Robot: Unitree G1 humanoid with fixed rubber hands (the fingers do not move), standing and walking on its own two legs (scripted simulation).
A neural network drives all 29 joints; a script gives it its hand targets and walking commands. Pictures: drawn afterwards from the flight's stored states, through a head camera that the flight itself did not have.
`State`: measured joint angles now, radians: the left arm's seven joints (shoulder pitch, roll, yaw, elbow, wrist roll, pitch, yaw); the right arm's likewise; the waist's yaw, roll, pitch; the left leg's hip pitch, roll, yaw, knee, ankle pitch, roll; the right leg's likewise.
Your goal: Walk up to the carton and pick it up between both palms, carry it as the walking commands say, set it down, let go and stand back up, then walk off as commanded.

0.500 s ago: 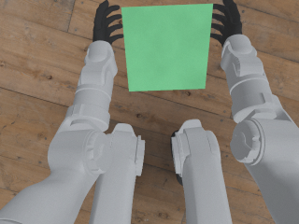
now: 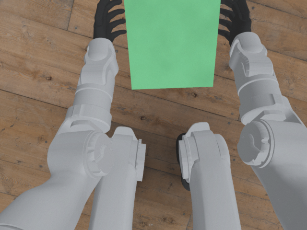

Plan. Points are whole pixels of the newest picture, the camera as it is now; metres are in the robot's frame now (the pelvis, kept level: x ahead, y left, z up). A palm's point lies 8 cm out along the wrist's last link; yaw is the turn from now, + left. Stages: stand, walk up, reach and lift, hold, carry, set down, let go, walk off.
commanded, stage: set down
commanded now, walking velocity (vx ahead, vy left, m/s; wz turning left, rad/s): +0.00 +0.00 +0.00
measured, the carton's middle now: (168, 44) +0.52 -0.05 -0.25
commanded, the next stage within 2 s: none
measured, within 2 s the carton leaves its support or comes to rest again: rests again in 0.68 s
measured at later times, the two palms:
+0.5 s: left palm (104, 37) +0.52 +0.09 -0.15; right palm (237, 34) +0.51 -0.20 -0.16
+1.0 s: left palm (97, 52) +0.49 +0.12 -0.18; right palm (256, 46) +0.48 -0.25 -0.17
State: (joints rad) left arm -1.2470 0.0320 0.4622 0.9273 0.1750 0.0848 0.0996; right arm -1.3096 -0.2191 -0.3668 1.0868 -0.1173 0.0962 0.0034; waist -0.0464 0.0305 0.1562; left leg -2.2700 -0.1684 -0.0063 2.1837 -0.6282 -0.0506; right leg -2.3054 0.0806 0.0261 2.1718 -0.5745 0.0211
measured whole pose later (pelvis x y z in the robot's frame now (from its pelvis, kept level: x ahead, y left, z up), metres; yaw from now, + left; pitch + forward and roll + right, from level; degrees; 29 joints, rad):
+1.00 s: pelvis -0.02 -0.01 -0.01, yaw -1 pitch +36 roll +2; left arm -1.29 0.24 0.12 1.11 -0.16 0.01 0.15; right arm -1.34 -0.40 -0.09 1.23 0.22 -0.02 -0.04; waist -0.03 0.00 0.28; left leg -2.26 -0.10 0.00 2.21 -0.59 -0.04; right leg -2.30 0.04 -0.02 2.19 -0.51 -0.03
